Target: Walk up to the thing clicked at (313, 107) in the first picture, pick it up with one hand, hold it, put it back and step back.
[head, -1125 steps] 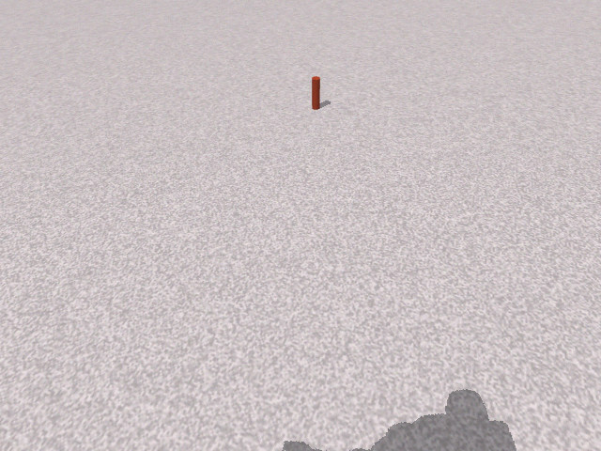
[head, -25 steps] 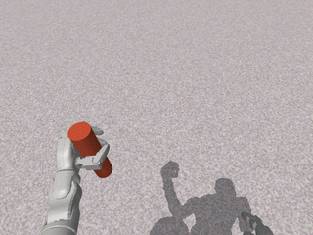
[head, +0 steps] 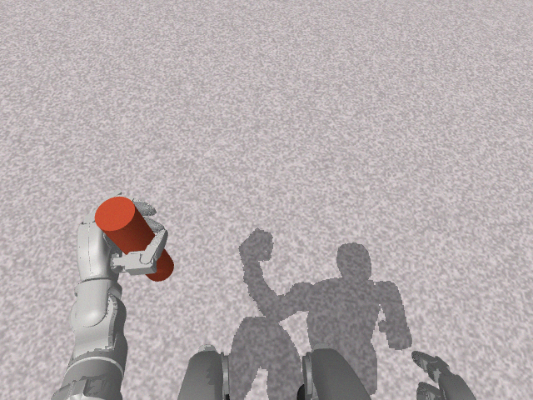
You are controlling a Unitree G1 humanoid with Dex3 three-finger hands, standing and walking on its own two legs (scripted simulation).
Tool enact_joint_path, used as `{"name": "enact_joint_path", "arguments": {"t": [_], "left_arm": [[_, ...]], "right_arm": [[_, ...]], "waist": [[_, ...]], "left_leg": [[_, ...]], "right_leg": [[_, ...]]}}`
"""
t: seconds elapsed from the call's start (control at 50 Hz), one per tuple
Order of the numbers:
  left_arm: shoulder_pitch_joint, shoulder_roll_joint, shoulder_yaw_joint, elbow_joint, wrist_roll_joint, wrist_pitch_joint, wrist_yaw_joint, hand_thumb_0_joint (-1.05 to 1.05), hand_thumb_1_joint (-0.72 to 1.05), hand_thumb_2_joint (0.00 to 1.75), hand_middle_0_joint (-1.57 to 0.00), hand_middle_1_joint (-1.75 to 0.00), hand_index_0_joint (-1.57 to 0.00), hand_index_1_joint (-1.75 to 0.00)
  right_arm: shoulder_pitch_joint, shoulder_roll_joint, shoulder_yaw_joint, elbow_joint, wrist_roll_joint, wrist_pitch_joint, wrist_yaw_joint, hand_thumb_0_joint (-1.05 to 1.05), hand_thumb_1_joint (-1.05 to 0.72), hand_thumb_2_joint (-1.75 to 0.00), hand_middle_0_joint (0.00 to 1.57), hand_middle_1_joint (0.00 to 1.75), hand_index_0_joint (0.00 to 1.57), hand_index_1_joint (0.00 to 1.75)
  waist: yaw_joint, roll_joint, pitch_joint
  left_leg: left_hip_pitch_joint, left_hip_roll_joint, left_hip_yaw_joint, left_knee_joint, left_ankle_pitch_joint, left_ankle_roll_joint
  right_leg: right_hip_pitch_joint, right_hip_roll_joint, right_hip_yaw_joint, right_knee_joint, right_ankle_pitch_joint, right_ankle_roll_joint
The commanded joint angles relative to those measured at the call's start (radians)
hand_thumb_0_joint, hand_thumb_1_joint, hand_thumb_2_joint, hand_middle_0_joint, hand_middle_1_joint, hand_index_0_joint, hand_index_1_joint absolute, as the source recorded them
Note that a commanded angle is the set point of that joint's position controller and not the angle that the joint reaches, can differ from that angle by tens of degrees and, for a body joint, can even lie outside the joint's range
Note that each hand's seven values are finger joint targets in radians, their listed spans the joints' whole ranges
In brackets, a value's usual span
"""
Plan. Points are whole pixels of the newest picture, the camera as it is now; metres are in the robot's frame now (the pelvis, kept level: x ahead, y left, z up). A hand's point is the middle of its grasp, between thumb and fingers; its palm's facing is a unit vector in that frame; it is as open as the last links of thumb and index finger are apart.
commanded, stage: crouch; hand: left
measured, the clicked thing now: (141, 245) +0.37 +0.19 -0.03
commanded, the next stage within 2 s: lower in 1.34 s
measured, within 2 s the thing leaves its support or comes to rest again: neither
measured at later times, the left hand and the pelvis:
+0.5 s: hand (164, 275) +0.39 +0.21 -0.25, palm faces +0.16 -0.99 -0.02, open 6.9 cm; pelvis -0.05 +0.00 -0.21, yaw -3 degrees
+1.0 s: hand (172, 282) +0.40 +0.22 -0.36, palm faces +0.17 -0.98 -0.03, open 6.9 cm; pelvis -0.06 +0.00 -0.31, yaw -6 degrees
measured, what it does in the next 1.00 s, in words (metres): lowers itself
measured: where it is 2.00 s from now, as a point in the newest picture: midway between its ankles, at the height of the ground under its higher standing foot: outside the picture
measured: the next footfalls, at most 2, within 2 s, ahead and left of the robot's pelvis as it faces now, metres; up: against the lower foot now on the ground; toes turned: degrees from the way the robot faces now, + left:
none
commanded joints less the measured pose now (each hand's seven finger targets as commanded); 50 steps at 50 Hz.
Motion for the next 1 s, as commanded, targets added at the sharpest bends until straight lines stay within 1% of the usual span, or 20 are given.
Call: {"name": "enact_joint_path", "arguments": {"t": [0.0, 0.08, 0.12, 0.16, 0.22, 0.24, 0.26, 0.32, 0.4, 0.42, 0.46, 0.48, 0.5, 0.6, 0.64, 0.66, 0.7, 0.76, 0.88, 0.98], "left_arm": [[-0.323, 0.156, 0.051, -0.132, -0.025, -0.143, -0.015, 0.0, 0.48, 1.24, -1.27, -1.35, -1.28, -1.34], [-0.339, 0.178, 0.085, -0.086, -0.026, -0.158, -0.012, 0.0, 0.47, 1.28, -1.31, -1.39, -1.31, -1.39], [-0.33, 0.236, 0.142, -0.087, -0.023, -0.161, -0.014, 0.0, 0.49, 1.28, -1.29, -1.38, -1.3, -1.38], [-0.403, 0.225, 0.128, -0.103, -0.02, -0.169, -0.035, 0.0, 0.51, 1.3, -1.28, -1.39, -1.3, -1.38], [-0.445, 0.248, 0.155, -0.066, -0.01, -0.177, -0.035, 0.0, 0.52, 1.28, -1.29, -1.37, -1.3, -1.37], [-0.465, 0.229, 0.146, -0.053, -0.01, -0.182, -0.038, 0.0, 0.51, 1.28, -1.29, -1.37, -1.3, -1.37], [-0.47, 0.247, 0.169, -0.023, -0.012, -0.186, -0.039, 0.0, 0.47, 1.27, -1.3, -1.37, -1.3, -1.37], [-0.515, 0.263, 0.173, 0.058, -0.002, -0.193, -0.056, 0.0, 0.46, 1.26, -1.31, -1.38, -1.32, -1.38], [-0.568, 0.334, 0.214, 0.098, 0.02, -0.21, -0.07, 0.0, 0.45, 1.25, -1.32, -1.38, -1.33, -1.38], [-0.596, 0.32, 0.197, 0.093, 0.025, -0.212, -0.07, 0.0, 0.45, 1.26, -1.34, -1.39, -1.35, -1.39], [-0.629, 0.365, 0.227, 0.065, 0.026, -0.216, -0.063, 0.0, 0.41, 1.26, -1.33, -1.39, -1.33, -1.39], [-0.636, 0.337, 0.214, 0.077, 0.023, -0.214, -0.059, 0.0, 0.42, 1.25, -1.33, -1.39, -1.34, -1.39], [-0.658, 0.35, 0.212, 0.055, 0.026, -0.214, -0.06, 0.0, 0.41, 1.25, -1.33, -1.39, -1.33, -1.39], [-0.696, 0.414, 0.234, 0.086, 0.041, -0.201, -0.045, 0.0, 0.38, 1.23, -1.31, -1.37, -1.31, -1.37], [-0.693, 0.389, 0.218, 0.09, 0.039, -0.197, -0.048, 0.0, 0.41, 1.22, -1.28, -1.35, -1.29, -1.35], [-0.678, 0.415, 0.245, 0.107, 0.038, -0.194, -0.044, 0.0, 0.4, 1.22, -1.27, -1.34, -1.27, -1.34], [-0.646, 0.42, 0.26, 0.132, 0.035, -0.189, -0.045, 0.0, 0.41, 1.22, -1.26, -1.34, -1.27, -1.33], [-0.644, 0.443, 0.278, 0.152, 0.03, -0.186, -0.041, 0.0, 0.4, 1.22, -1.27, -1.35, -1.28, -1.34], [-0.611, 0.465, 0.285, 0.142, 0.041, -0.185, -0.05, 0.0, 0.44, 1.23, -1.27, -1.35, -1.29, -1.34], [-0.632, 0.481, 0.286, 0.085, 0.028, -0.187, -0.054, 0.0, 0.44, 1.21, -1.27, -1.34, -1.28, -1.33]], "right_arm": [[0.015, -0.154, -0.042, -0.094, -0.011, -0.035, -0.001, 0.0, -0.88, -0.9, 0.2, 0.3, 0.2, 0.3], [0.03, -0.163, -0.039, -0.075, -0.022, -0.013, 0.009, 0.0, -0.89, -0.9, 0.2, 0.3, 0.2, 0.3], [0.028, -0.175, -0.041, -0.069, -0.025, 0.0, 0.011, 0.0, -0.88, -0.9, 0.2, 0.3, 0.2, 0.3], [0.029, -0.181, -0.039, -0.063, -0.032, 0.008, 0.015, 0.0, -0.9, -0.9, 0.2, 0.3, 0.2, 0.3], [0.025, -0.178, -0.038, -0.043, -0.039, 0.015, 0.021, 0.0, -0.9, -0.91, 0.2, 0.3, 0.2, 0.3], [0.016, -0.175, -0.036, -0.044, -0.044, 0.016, 0.023, 0.0, -0.9, -0.91, 0.2, 0.3, 0.2, 0.3], [0.016, -0.175, -0.033, -0.048, -0.046, 0.016, 0.026, 0.0, -0.91, -0.91, 0.2, 0.3, 0.2, 0.3], [0.013, -0.178, -0.025, -0.027, -0.057, 0.017, 0.032, 0.0, -0.91, -0.91, 0.2, 0.3, 0.2, 0.3], [-0.007, -0.191, -0.014, -0.033, -0.068, 0.023, 0.038, 0.0, -0.9, -0.9, 0.2, 0.3, 0.2, 0.3], [-0.012, -0.187, -0.012, -0.036, -0.071, 0.023, 0.041, 0.0, -0.9, -0.9, 0.2, 0.3, 0.2, 0.3], [-0.007, -0.192, -0.006, -0.033, -0.075, 0.026, 0.041, 0.0, -0.9, -0.9, 0.2, 0.3, 0.2, 0.3], [-0.005, -0.194, -0.006, -0.032, -0.076, 0.026, 0.043, 0.0, -0.91, -0.91, 0.2, 0.3, 0.2, 0.3], [-0.012, -0.195, -0.002, -0.031, -0.076, 0.027, 0.043, 0.0, -0.91, -0.91, 0.2, 0.3, 0.2, 0.3], [-0.02, -0.209, 0.006, -0.01, -0.078, 0.032, 0.033, 0.0, -0.9, -0.9, 0.2, 0.3, 0.2, 0.3], [-0.021, -0.212, 0.013, -0.006, -0.079, 0.033, 0.033, 0.0, -0.89, -0.9, 0.2, 0.3, 0.2, 0.3], [-0.015, -0.217, 0.017, -0.003, -0.079, 0.036, 0.031, 0.0, -0.89, -0.9, 0.2, 0.3, 0.2, 0.3], [-0.017, -0.227, 0.023, 0.001, -0.082, 0.039, 0.032, 0.0, -0.89, -0.9, 0.2, 0.3, 0.2, 0.3], [-0.025, -0.229, 0.039, -0.006, -0.084, 0.047, 0.032, 0.0, -0.89, -0.9, 0.2, 0.3, 0.2, 0.3], [-0.028, -0.247, 0.052, -0.005, -0.094, 0.06, 0.038, 0.0, -0.89, -0.9, 0.2, 0.3, 0.2, 0.3], [-0.023, -0.259, 0.064, -0.001, -0.104, 0.067, 0.04, 0.0, -0.89, -0.9, 0.2, 0.3, 0.2, 0.3]], "waist": [[0.009, 0.081, -0.487], [0.008, 0.074, -0.563], [0.028, 0.071, -0.629], [0.001, 0.09, -0.669], [-0.006, 0.065, -0.652], [-0.018, 0.063, -0.656], [-0.023, 0.042, -0.653], [-0.043, 0.029, -0.655], [-0.026, 0.101, -0.627], [-0.029, 0.128, -0.629], [-0.024, 0.15, -0.657], [-0.027, 0.145, -0.67], [-0.031, 0.167, -0.676], [-0.048, 0.165, -0.613], [-0.059, 0.152, -0.585], [-0.063, 0.128, -0.589], [-0.055, 0.127, -0.578], [-0.066, 0.095, -0.56], [-0.059, 0.148, -0.53], [-0.075, 0.18, -0.558]], "left_leg": [[0.152, -0.034, -0.023, 0.054, 0.213, 0.036], [0.042, -0.032, -0.029, 0.155, 0.226, 0.037], [0.006, -0.033, -0.025, 0.212, 0.28, 0.041], [-0.006, -0.031, -0.031, 0.276, 0.322, 0.044], [-0.099, -0.029, -0.036, 0.341, 0.271, 0.046], [-0.129, -0.028, -0.038, 0.365, 0.238, 0.046], [-0.185, -0.028, -0.037, 0.388, 0.205, 0.046], [-0.289, -0.026, -0.028, 0.477, 0.162, 0.05], [-0.351, -0.023, -0.026, 0.518, 0.028, 0.032], [-0.37, -0.024, -0.021, 0.529, -0.004, 0.028], [-0.387, -0.025, -0.012, 0.556, -0.033, 0.026], [-0.385, -0.025, -0.01, 0.569, -0.026, 0.025], [-0.392, -0.025, -0.01, 0.577, -0.042, 0.023], [-0.5, -0.028, -0.002, 0.651, -0.134, 0.029], [-0.532, -0.03, -0.005, 0.671, -0.145, 0.031], [-0.56, -0.03, -0.005, 0.693, -0.13, 0.033], [-0.564, -0.03, -0.012, 0.713, -0.108, 0.032], [-0.647, -0.031, -0.011, 0.758, -0.109, 0.038], [-0.656, -0.025, -0.023, 0.789, -0.102, 0.031], [-0.655, -0.02, -0.035, 0.838, -0.063, 0.028]], "right_leg": [[-0.063, 0.03, 0.006, 0.03, 0.218, -0.043], [-0.146, 0.034, 0.006, 0.132, 0.215, -0.044], [-0.159, 0.036, 0.004, 0.19, 0.268, -0.045], [-0.225, 0.038, -0.004, 0.255, 0.3, -0.046], [-0.298, 0.04, -0.007, 0.316, 0.259, -0.044], [-0.333, 0.041, -0.009, 0.336, 0.229, -0.044], [-0.334, 0.042, -0.008, 0.351, 0.203, -0.042], [-0.384, 0.041, -0.001, 0.409, 0.176, -0.037], [-0.529, 0.042, -0.028, 0.506, 0.037, -0.053], [-0.549, 0.043, -0.029, 0.519, 0.012, -0.055], [-0.547, 0.044, -0.028, 0.542, -0.009, -0.053], [-0.56, 0.045, -0.033, 0.555, -0.004, -0.053], [-0.583, 0.047, -0.039, 0.573, -0.015, -0.056], [-0.661, 0.047, -0.055, 0.634, -0.075, -0.053], [-0.684, 0.048, -0.067, 0.654, -0.081, -0.051], [-0.669, 0.049, -0.07, 0.662, -0.07, -0.048], [-0.692, 0.05, -0.083, 0.7, -0.047, -0.05], [-0.679, 0.054, -0.084, 0.721, -0.046, -0.044], [-0.733, 0.064, -0.106, 0.781, -0.036, -0.049], [-0.726, 0.067, -0.111, 0.815, 0.012, -0.047]]}}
